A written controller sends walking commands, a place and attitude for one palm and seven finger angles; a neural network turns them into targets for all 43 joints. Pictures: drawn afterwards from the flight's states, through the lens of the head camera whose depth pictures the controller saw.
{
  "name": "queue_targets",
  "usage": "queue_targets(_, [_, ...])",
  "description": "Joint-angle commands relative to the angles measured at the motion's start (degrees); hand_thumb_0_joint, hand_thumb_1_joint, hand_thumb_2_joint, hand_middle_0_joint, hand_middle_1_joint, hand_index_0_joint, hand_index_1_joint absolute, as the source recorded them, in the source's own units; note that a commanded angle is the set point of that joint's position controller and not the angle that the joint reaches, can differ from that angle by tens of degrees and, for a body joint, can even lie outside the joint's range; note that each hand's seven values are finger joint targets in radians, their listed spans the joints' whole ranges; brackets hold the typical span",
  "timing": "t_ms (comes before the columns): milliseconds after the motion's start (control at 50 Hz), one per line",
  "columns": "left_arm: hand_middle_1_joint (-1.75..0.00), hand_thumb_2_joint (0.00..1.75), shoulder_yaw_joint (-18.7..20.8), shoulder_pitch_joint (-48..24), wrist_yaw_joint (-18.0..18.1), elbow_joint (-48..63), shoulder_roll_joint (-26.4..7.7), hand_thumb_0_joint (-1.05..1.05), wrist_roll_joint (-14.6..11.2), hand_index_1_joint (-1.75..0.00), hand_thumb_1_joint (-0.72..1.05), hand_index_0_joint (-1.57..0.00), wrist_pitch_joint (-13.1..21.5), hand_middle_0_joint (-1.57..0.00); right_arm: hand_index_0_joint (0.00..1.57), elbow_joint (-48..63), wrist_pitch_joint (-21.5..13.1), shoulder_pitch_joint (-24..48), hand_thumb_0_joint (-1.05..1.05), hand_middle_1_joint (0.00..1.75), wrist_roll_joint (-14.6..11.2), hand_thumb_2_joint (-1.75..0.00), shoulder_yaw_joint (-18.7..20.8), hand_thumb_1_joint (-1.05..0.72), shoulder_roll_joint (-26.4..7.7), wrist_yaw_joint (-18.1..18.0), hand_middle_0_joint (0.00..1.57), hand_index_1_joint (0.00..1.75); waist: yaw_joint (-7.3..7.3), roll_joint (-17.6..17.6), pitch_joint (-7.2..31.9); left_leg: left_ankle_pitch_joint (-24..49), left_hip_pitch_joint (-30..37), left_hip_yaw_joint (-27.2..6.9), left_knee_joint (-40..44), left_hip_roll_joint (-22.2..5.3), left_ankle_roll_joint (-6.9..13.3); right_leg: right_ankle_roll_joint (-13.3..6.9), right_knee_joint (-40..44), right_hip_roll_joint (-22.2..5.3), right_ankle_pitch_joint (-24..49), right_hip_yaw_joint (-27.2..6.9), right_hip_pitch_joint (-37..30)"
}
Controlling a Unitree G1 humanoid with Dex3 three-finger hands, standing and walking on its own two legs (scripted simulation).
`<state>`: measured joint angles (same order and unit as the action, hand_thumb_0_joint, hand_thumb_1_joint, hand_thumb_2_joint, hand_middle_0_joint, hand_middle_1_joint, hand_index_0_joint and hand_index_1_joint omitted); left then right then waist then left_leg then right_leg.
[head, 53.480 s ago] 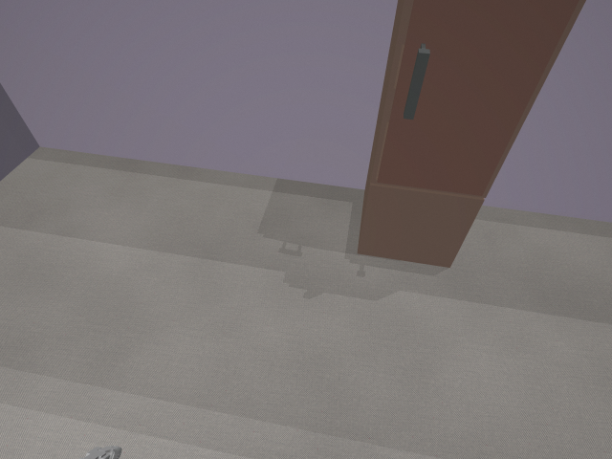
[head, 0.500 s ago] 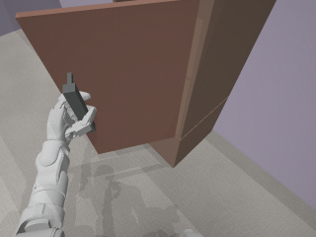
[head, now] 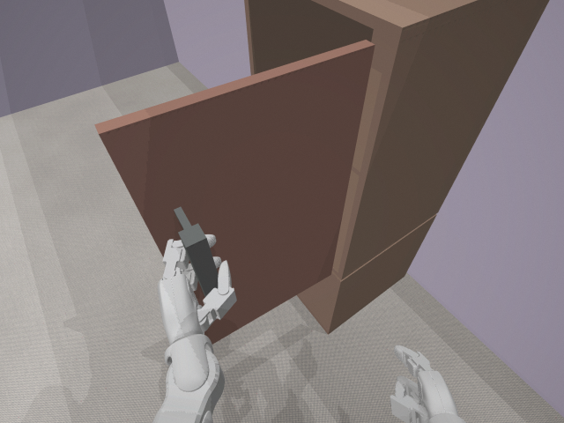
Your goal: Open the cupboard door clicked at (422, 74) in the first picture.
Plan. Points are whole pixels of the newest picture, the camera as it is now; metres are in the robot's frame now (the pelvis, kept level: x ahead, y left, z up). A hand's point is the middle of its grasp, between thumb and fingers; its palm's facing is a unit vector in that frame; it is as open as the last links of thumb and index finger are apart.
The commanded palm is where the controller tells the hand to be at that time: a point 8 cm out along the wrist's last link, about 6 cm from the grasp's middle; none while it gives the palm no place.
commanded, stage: pull the door open along its arc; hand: left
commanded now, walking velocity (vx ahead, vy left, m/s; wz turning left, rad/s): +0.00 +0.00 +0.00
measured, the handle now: (199, 260) +0.33 +0.14 +0.06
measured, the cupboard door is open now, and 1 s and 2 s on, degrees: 86 94 96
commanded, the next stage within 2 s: open thumb and fingers to let go in 0.14 s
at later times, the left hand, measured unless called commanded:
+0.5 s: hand (242, 309) +0.26 +0.07 +0.06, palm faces +0.36 -0.93 -0.02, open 7.6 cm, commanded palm +0.21 +0.11 +0.06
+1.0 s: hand (240, 309) +0.26 +0.07 +0.06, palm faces +0.32 -0.95 -0.02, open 14.9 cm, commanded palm +0.21 +0.11 +0.06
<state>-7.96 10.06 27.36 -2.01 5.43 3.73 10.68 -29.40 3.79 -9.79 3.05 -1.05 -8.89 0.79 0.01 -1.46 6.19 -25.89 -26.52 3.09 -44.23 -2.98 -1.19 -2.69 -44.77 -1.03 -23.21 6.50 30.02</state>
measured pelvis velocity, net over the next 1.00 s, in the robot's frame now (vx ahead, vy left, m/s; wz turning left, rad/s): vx -0.04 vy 0.01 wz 0.01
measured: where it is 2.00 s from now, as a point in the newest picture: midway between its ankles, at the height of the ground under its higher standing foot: outside the picture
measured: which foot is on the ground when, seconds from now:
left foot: down 0.00-1.00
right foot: down 0.00-1.00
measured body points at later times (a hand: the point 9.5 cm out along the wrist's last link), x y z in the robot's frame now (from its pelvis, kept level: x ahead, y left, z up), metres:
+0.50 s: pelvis -0.02 -0.02 -0.01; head +0.01 -0.04 +0.44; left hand +0.23 +0.12 +0.06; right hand +0.16 -0.23 -0.11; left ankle -0.04 +0.13 -0.71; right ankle -0.01 -0.09 -0.71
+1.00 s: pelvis -0.04 +0.01 -0.01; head -0.02 -0.01 +0.44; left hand +0.23 +0.12 +0.06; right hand +0.13 -0.20 -0.11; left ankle -0.04 +0.13 -0.71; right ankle -0.01 -0.09 -0.71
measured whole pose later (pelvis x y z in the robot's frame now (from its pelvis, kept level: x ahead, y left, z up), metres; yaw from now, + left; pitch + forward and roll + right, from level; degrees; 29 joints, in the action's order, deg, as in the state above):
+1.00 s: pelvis -0.04 +0.01 -0.01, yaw +1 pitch +7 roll +0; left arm -14.7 3.0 32.5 -7.4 5.4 5.5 10.4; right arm -32.6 -0.5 -11.2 3.0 -0.6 -10.4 0.4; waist -0.2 -2.1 5.1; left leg -25.3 -31.9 1.1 -50.5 -1.2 -0.4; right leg -2.3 -50.0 -2.5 -22.2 6.6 34.6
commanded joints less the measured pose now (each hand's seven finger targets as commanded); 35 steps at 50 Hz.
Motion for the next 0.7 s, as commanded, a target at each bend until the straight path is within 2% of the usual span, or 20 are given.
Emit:
queue_targets(0, [-1.35, 0.9, -2.64, 5.37, 0.89, 16.83, 1.0, 0.0, 1.54, -1.35, 0.9, -0.4, 3.41, -0.4, 0.2, 8.65, -2.34, 2.09, 0.0, 0.3, 0.36, -0.9, 2.3, -0.9, -6.0, -0.52, 0.2, 0.3, -0.76, 5.92, 11.33, 22.43, -0.1, -1.12, 2.75, 3.09, 1.41, 1.85, 4.81, -0.8, 34.39, -4.72, -16.23])
queue_targets(40, [-1.35, 0.9, -4.1, 7.31, 0.62, 19.75, 1.47, 0.0, 1.96, -1.35, 0.9, -0.4, 3.82, -0.4, 0.2, 9.02, -2.79, 2.17, 0.0, 0.3, 0.36, -0.9, 2.46, -0.9, -5.98, -0.44, 0.2, 0.3, -0.88, 6.1, 11.85, 22.77, -0.18, -1.37, 2.31, 3.07, 1.37, 2.02, 4.06, -1.1, 36.35, -4.95, -16.62])
queue_targets(60, [-1.35, 0.9, -6.12, 8.51, 0.5, 20.61, 2.88, 0.0, 2.12, -1.35, 0.9, -0.4, 3.75, -0.4, 0.2, 9.38, -3.27, 2.33, 0.0, 0.3, 0.35, -0.9, 2.28, -0.9, -5.85, -0.29, 0.2, 0.3, -0.7, 6.03, 12.13, 22.67, -0.2, -1.44, 1.91, 3.25, 1.48, 2.21, 3.85, -1.28, 37.32, -4.98, -16.51])
queue_targets(80, [-1.35, 0.9, -7.26, 8.94, 0.47, 21.2, 3.7, 0.0, 2.11, -1.35, 0.9, -0.4, 3.77, -0.4, 0.2, 9.42, -3.66, 2.31, 0.0, 0.3, 0.22, -0.9, 2.23, -0.9, -5.81, -0.14, 0.2, 0.3, -0.45, 5.31, 11.51, 22.23, -0.46, -1.59, 1.63, 3.3, 1.41, 2.19, 3.81, -1.38, 36.87, -4.86, -15.98])
queue_targets(140, [-1.35, 0.9, -9.97, 9.84, 0.76, 21.95, 5.98, 0.0, 1.65, -1.35, 0.9, -0.4, 3.57, -0.4, 0.2, 9.51, -5.06, 2.81, 0.0, 0.3, 0.07, -0.9, 2.08, -0.9, -5.9, 0.18, 0.2, 0.3, -0.1, 6.26, 10.21, 20.2, -1.19, -2.33, 0.77, 3.57, 1.45, 2.34, 3.98, -1.51, 34.55, -4.88, -14.27])
queue_targets(200, [-1.35, 0.9, -8.15, 3.51, 2.3, 20.63, 4.1, 0.0, 1.98, -1.35, 0.9, -0.4, 3.45, -0.4, 0.2, 8.52, -5.93, 2.49, 0.0, 0.3, 0.21, -0.9, 2.07, -0.9, -6.12, -0.31, 0.2, 0.3, 0.4, 6.73, 9.62, 17.75, -2.84, -2.7, -0.32, 4.04, 1.35, 2.41, 4.2, -1.65, 31.16, -5.66, -12.17])
queue_targets(220, [-1.35, 0.9, -6.27, -2.61, 3.11, 19.52, 2.32, 0.0, 2.04, -1.35, 0.9, -0.4, 3.72, -0.4, 0.2, 7.44, -6.05, 2.49, 0.0, 0.3, 0.41, -0.9, 2.1, -0.9, -6.35, -0.69, 0.2, 0.3, 1.23, 6.9, 8.84, 16.51, -3.5, -2.89, -0.92, 4.08, 1.37, 2.55, 4.22, -1.89, 28.93, -6.1, -10.22])
queue_targets(240, [-1.34, 0.87, -5.74, -1.16, 3.3, 18.58, 2.62, 0.0, 2.08, -1.34, 0.83, -0.4, 3.92, -0.4, 0.2, 7.44, -6.21, 2.43, 0.0, 0.3, 0.51, -0.9, 2.26, -0.9, -6.19, -0.87, 0.2, 0.3, 0.27, 6.83, 10.1, 15.81, -3.75, -2.85, -0.86, 4.28, 1.29, 2.59, 4.44, -1.98, 27.14, -6.6, -10.78])
queue_targets(260, [-1.34, 0.84, -6.08, -0.37, 3.32, 17.63, 3.06, 0.0, 2.11, -1.34, 0.76, -0.39, 3.96, -0.39, 0.2, 7.37, -6.39, 2.57, 0.0, 0.3, 0.5, -0.9, 2.19, -0.9, -6.07, -0.95, 0.2, 0.3, 0.16, 6.59, 10.57, 15.73, -3.71, -2.79, -0.85, 4.34, 1.34, 2.65, 4.71, -2.14, 26.97, -6.85, -10.97])
queue_targets(300, [-1.32, 0.78, -5.78, -0.29, 2.91, 17.2, 2.71, 0.0, 1.95, -1.32, 0.62, -0.38, 4.19, -0.38, 0.2, 7.21, -6.67, 2.0, 0.0, 0.3, 0.33, -0.9, 2.38, -0.9, -6.09, -1.12, 0.2, 0.3, 0.04, 8.88, 12.07, 16.27, -3.81, -2.8, -0.74, 4.38, 1.37, 2.91, 4.79, -2.29, 28.89, -7.17, -12.5])
queue_targets(340, [-1.3, 0.72, -5.35, -1.51, 2.31, 16.71, 2.14, 0.0, 1.26, -1.3, 0.48, -0.37, 4.15, -0.37, 0.2, 7.03, -6.62, 2.1, 0.0, 0.3, 0.22, -0.9, 2.29, -0.9, -6.13, -1.29, 0.2, 0.3, 0.23, 8.73, 11.12, 14.82, -4.31, -2.71, -0.59, 4.5, 1.38, 3.18, 5.64, -2.74, 27.19, -7.94, -12.39])
queue_targets(400, [-1.28, 0.63, -5.61, -3.2, 2.0, 15.99, 2.19, 0.0, 1.58, -1.28, 0.27, -0.35, 4.25, -0.35, 0.2, 6.94, -6.76, 2.43, 0.0, 0.3, 0.23, -0.9, 2.36, -0.9, -6.28, -1.42, 0.2, 0.3, 0.24, 8.7, 10.64, 14.4, -3.77, -2.82, -0.26, 4.33, 1.63, 2.97, 6.17, -2.55, 23.99, -7.64, -11.42])
queue_targets(440, [-1.27, 0.57, -5.23, -4.99, 2.01, 16.24, 1.77, 0.0, 1.69, -1.27, 0.13, -0.35, 4.41, -0.35, 0.2, 6.95, -6.78, 2.66, 0.0, 0.3, 0.28, -0.9, 2.34, -0.9, -6.21, -1.43, 0.2, 0.3, 0.11, 7.19, 11.12, 13.76, -3.88, -2.74, -0.28, 4.37, 1.61, 2.84, 6.13, -2.62, 21.77, -7.94, -11.09])
queue_targets(520, [-1.24, 0.45, -4.76, -7.04, 2.21, 13.83, 1.89, 0.0, 1.33, -1.24, -0.15, -0.32, 4.33, -0.32, 0.2, 7.05, -7.0, 3.34, 0.0, 0.3, 0.35, -0.9, 2.12, -0.9, -6.26, -1.41, 0.2, 0.3, 0.09, 8.41, 9.23, 11.18, -4.69, -2.81, -0.08, 4.36, 1.71, 2.79, 7.55, -2.55, 14.71, -8.08, -9.25])
queue_targets(540, [-1.23, 0.42, -4.55, -8.85, 2.37, 14.34, 1.35, 0.0, 1.53, -1.23, -0.22, -0.32, 4.65, -0.32, 0.2, 6.89, -6.91, 3.57, 0.0, 0.3, 0.32, -0.9, 2.12, -0.9, -6.24, -1.52, 0.2, 0.3, 0.18, 7.53, 9.62, 10.95, -4.52, -2.87, -0.11, 4.39, 1.7, 2.62, 7.77, -2.62, 13.41, -8.54, -9.22])
queue_targets(560, [-1.22, 0.39, -5.39, -9.36, 2.48, 14.06, 2.28, 0.0, 1.84, -1.22, -0.29, -0.32, 4.64, -0.32, 0.2, 6.84, -7.06, 3.49, 0.0, 0.3, 0.36, -0.9, 2.15, -0.9, -6.14, -1.4, 0.2, 0.3, 0.2, 6.36, 9.63, 11.21, -3.93, -2.71, -0.01, 4.35, 1.78, 2.34, 7.48, -2.35, 13.05, -7.96, -8.6])
queue_targets(620, [-1.2, 0.3, -5.52, -8.42, 2.72, 12.64, 2.83, 0.0, 1.74, -1.2, -0.5, -0.3, 4.3, -0.3, 0.2, 7.0, -7.11, 3.46, 0.0, 0.3, 0.4, -0.9, 2.17, -0.9, -6.26, -1.11, 0.2, 0.3, -0.1, 6.39, 9.55, 11.66, -3.91, -2.73, 0.35, 4.18, 1.75, 2.0, 6.74, -1.85, 13.06, -6.64, -8.2])
queue_targets(640, [-1.2, 0.3, -5.32, -9.32, 2.72, 12.04, 2.47, 0.0, 1.66, -1.2, -0.5, -0.3, 4.16, -0.3, 0.2, 6.98, -6.97, 3.5, 0.0, 0.3, 0.34, -0.9, 2.13, -0.9, -6.36, -1.24, 0.2, 0.3, 0.17, 7.59, 9.22, 11.12, -4.22, -2.78, 0.31, 4.18, 1.76, 2.07, 6.95, -1.84, 12.01, -6.71, -8.01])
queue_targets(680, [-1.15, 0.3, -6.48, -11.84, 2.97, 12.34, 3.55, 0.0, 1.96, -1.15, -0.5, -0.29, 4.25, -0.29, 0.2, 6.94, -7.13, 3.66, 0.0, 0.3, 0.34, -0.9, 2.16, -0.9, -6.4, -1.2, 0.2, 0.3, 0.45, 6.38, 9.0, 10.52, -3.88, -2.82, 0.29, 4.21, 1.85, 1.85, 6.88, -1.68, 10.2, -6.43, -6.85])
